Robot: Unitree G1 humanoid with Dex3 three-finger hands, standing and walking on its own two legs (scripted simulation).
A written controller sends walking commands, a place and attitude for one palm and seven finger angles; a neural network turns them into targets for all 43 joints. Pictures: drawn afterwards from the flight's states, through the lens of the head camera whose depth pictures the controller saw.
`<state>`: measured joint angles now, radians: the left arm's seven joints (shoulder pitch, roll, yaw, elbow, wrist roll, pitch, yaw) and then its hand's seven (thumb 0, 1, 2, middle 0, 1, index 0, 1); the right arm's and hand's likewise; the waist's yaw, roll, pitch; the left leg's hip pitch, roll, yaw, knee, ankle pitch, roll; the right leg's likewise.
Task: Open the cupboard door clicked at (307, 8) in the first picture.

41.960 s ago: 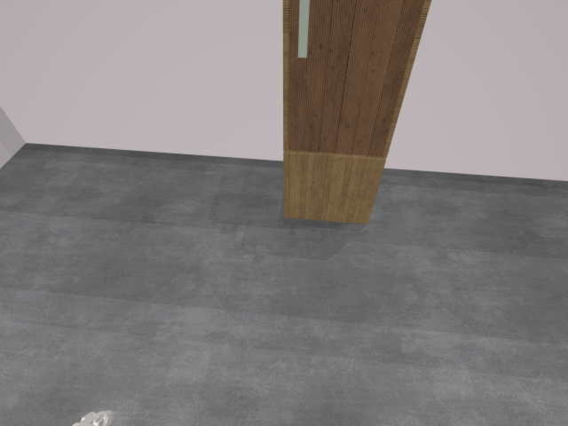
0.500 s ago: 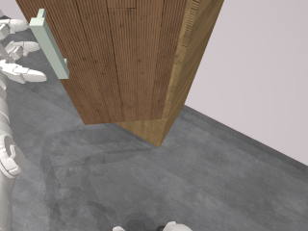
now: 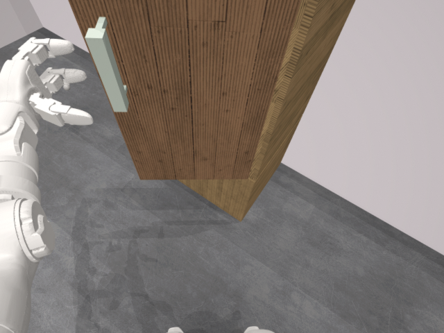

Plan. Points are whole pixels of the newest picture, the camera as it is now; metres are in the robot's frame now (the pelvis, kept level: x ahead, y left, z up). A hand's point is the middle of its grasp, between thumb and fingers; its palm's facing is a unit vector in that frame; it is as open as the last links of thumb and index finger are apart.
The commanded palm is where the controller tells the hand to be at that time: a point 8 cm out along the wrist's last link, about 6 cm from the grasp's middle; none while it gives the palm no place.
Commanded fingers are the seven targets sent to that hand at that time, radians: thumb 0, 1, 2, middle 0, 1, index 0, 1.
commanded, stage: move the hooked fingers beside the handle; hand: left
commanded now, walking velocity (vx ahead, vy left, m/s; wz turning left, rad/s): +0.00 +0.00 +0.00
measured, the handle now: (112, 67) +0.55 +0.17 +0.14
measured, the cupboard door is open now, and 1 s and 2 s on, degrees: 37 37 37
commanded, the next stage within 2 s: slide the fingers in behind the handle in 0.70 s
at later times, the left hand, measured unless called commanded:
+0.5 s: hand (59, 85) +0.50 +0.24 +0.14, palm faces +0.01 -1.00 +0.01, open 14.0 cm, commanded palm +0.48 +0.29 +0.13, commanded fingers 0.00 -0.50 0.30 -0.30 -1.20 -0.30 -1.20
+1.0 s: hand (73, 86) +0.50 +0.22 +0.14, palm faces -0.01 -1.00 +0.01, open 14.0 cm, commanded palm +0.48 +0.27 +0.13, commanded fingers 0.00 -0.50 0.30 -0.30 -1.20 -0.30 -1.20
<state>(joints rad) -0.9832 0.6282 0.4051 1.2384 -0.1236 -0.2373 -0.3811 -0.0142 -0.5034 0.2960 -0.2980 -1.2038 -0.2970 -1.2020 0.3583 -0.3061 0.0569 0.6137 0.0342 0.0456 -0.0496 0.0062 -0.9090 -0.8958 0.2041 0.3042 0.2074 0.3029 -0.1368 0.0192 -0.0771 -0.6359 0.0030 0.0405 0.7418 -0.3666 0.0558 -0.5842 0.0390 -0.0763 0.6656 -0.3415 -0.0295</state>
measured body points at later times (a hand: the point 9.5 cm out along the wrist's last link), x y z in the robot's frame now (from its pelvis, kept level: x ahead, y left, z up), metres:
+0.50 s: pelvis +0.00 +0.00 +0.00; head +0.09 +0.01 +0.44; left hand +0.49 +0.30 +0.15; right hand -0.04 -0.27 -0.10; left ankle -0.01 +0.08 -0.71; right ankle -0.02 -0.10 -0.71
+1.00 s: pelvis -0.01 +0.00 +0.00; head +0.09 +0.02 +0.44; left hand +0.49 +0.28 +0.14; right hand +0.01 -0.27 -0.11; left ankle -0.01 +0.08 -0.71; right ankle -0.02 -0.10 -0.71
